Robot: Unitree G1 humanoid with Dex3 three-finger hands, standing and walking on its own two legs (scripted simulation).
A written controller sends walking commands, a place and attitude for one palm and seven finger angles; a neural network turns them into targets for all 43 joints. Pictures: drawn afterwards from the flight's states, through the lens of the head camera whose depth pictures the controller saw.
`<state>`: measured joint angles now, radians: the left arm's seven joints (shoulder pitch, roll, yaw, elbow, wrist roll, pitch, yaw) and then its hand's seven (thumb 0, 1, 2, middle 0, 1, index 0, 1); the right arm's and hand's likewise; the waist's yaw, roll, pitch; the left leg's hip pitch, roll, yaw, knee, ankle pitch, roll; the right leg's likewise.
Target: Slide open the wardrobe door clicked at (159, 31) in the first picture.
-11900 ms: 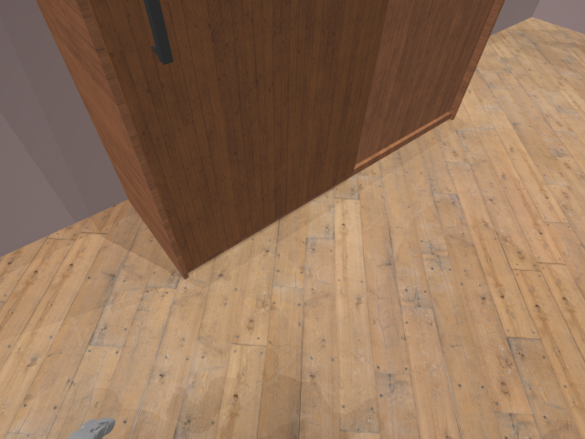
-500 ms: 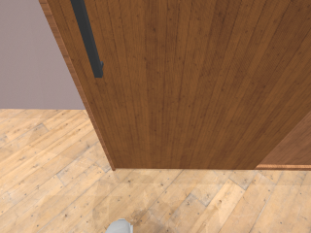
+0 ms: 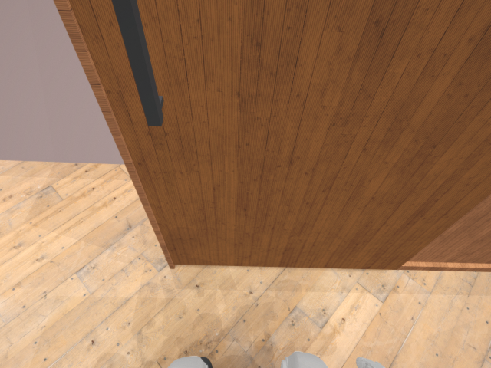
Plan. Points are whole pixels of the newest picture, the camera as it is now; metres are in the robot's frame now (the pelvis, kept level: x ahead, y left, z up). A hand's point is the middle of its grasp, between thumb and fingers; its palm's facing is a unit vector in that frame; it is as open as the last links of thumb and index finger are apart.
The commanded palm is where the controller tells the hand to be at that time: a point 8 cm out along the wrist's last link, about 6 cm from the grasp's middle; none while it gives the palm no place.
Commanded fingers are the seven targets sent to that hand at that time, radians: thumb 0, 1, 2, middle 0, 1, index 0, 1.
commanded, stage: come to a stop and stand still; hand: left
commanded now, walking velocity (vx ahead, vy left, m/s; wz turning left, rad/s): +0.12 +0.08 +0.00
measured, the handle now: (143, 52) +0.51 +0.21 +0.22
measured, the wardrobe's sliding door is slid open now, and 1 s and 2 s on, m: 0.00 0.00 0.00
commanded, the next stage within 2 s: look again from close up in 1.64 s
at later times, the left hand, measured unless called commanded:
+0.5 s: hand out of the picture -0.04 +0.15 -0.15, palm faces +0.11 -0.96 -0.24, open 7.3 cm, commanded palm none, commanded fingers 0.00 0.90 0.90 -0.20 -0.30 -0.20 -0.30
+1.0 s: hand out of the picture +0.03 +0.25 -0.15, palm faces +0.03 -0.95 -0.32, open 7.4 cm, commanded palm none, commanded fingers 0.00 0.90 0.90 -0.20 -0.30 -0.20 -0.30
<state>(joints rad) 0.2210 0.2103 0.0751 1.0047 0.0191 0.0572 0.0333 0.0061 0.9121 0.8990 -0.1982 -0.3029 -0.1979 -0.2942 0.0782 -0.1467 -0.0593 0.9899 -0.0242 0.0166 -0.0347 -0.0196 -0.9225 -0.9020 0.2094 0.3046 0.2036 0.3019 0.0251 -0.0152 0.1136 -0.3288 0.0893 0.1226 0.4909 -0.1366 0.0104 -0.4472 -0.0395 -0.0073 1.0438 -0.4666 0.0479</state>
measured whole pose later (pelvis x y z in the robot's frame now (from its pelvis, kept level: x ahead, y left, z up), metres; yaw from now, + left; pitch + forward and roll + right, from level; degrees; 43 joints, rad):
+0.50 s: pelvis -0.03 -0.03 +0.01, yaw +1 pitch +1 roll +2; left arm 0.31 0.14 0.04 1.04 0.03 0.00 0.03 0.01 0.91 0.90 -0.20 -0.30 -0.20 -0.30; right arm 0.29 -0.21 -0.06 1.06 -0.02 0.05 0.00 0.01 -0.91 -0.90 0.20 0.30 0.20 0.30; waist 0.05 0.01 0.03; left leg -0.30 0.02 0.03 0.68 -0.38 -0.06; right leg -0.25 -0.09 -0.06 0.44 -0.21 0.01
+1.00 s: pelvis -0.05 +0.01 +0.00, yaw +0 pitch -3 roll +0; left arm 0.23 0.29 0.02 0.90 0.03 0.02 0.02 0.01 0.91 0.90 -0.20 -0.30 -0.20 -0.29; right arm 0.20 -0.26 -0.03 0.90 -0.03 -0.01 -0.01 0.00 -0.90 -0.90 0.21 0.30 0.20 0.30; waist 0.01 0.00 0.00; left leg -0.20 0.00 0.05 0.58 -0.32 0.02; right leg -0.26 -0.11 -0.02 0.55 -0.23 0.07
